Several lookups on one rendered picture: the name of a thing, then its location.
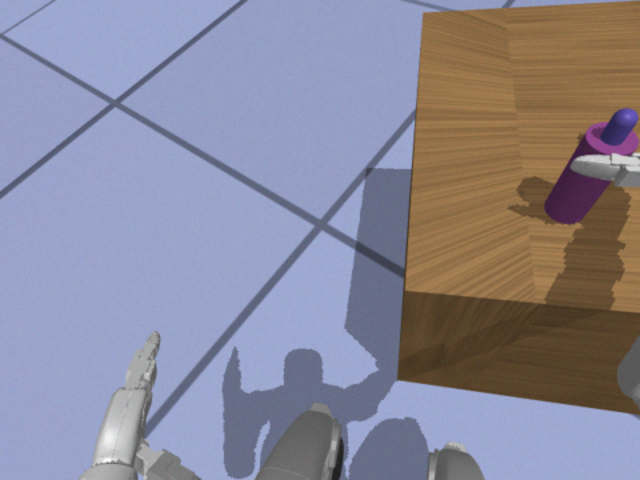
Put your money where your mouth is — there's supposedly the left robot arm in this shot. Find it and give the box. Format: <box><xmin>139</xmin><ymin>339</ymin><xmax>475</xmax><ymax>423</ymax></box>
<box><xmin>78</xmin><ymin>463</ymin><xmax>138</xmax><ymax>480</ymax></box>

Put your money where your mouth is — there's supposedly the right robot arm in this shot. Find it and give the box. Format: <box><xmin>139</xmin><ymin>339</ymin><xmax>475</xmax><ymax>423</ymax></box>
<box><xmin>617</xmin><ymin>335</ymin><xmax>640</xmax><ymax>411</ymax></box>

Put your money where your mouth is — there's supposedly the right robot hand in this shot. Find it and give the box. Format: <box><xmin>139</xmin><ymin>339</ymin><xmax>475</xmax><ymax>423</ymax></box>
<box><xmin>570</xmin><ymin>153</ymin><xmax>640</xmax><ymax>187</ymax></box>

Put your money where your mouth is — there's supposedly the left robot hand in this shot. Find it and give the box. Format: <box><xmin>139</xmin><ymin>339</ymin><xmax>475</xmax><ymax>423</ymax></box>
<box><xmin>91</xmin><ymin>331</ymin><xmax>202</xmax><ymax>480</ymax></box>

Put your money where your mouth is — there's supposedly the bottle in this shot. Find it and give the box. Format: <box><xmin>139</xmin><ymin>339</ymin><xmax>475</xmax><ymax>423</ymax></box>
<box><xmin>544</xmin><ymin>108</ymin><xmax>639</xmax><ymax>224</ymax></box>

